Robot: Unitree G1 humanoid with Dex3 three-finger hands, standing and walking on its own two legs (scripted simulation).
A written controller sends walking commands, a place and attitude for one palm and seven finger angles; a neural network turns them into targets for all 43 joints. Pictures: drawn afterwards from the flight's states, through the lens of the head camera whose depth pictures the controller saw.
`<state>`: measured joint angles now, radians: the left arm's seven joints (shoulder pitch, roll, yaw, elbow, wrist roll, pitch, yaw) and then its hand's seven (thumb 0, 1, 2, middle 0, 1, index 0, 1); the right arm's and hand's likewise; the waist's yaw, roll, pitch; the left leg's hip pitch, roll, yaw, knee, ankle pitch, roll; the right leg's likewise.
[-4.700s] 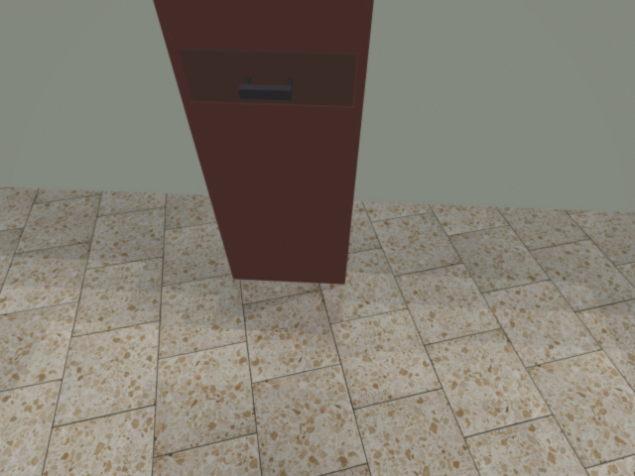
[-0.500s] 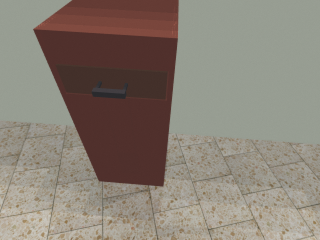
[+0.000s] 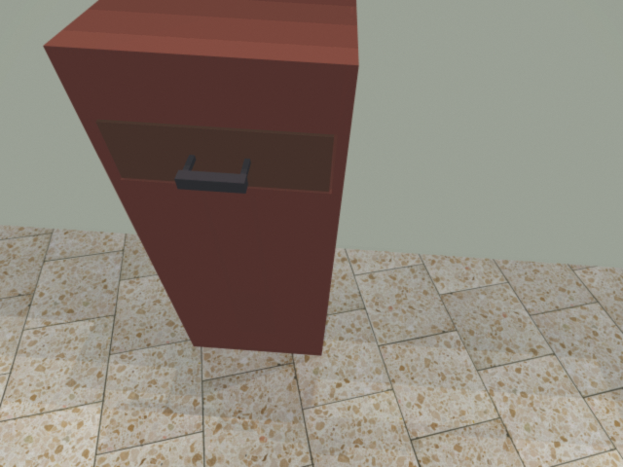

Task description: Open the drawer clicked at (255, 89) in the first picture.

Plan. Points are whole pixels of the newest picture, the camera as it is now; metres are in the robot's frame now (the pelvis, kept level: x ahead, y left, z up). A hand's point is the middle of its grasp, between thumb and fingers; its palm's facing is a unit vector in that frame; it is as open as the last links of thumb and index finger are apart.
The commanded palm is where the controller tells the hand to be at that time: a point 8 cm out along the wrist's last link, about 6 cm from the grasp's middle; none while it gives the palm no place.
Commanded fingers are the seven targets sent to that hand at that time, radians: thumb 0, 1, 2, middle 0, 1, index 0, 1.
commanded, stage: come to a stop and stand still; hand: left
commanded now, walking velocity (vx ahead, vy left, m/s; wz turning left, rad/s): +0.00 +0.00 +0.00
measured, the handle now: (215, 172) +0.54 +0.20 +0.05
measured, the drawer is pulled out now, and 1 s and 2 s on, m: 0.00 0.00 0.00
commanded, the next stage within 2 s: look again from close up in 1.08 s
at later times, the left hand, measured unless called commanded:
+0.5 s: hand out of the picture +0.02 +0.13 -0.16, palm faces +0.01 -0.97 -0.24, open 7.4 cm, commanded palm none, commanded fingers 0.00 0.90 0.90 -0.20 -0.30 -0.20 -0.30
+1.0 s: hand out of the picture +0.03 +0.11 -0.17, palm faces +0.03 -0.98 -0.21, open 7.3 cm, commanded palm none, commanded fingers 0.00 0.90 0.90 -0.20 -0.30 -0.20 -0.30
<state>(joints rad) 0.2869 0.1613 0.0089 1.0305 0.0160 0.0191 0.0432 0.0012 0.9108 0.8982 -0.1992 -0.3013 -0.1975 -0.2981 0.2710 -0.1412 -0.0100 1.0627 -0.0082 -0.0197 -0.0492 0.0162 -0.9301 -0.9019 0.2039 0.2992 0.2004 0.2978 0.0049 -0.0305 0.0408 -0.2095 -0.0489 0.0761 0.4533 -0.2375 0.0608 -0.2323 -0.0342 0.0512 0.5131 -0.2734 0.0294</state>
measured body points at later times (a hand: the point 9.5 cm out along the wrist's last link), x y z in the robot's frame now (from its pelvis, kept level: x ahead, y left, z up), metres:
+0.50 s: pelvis +0.00 -0.05 +0.00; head +0.00 -0.08 +0.45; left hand +0.02 +0.18 -0.14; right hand +0.02 -0.28 -0.17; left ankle +0.00 +0.08 -0.74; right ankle +0.00 -0.14 -0.74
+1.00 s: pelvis +0.02 -0.07 +0.00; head +0.03 -0.07 +0.45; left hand +0.03 +0.16 -0.15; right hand +0.03 -0.28 -0.16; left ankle +0.00 +0.08 -0.74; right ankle +0.00 -0.14 -0.74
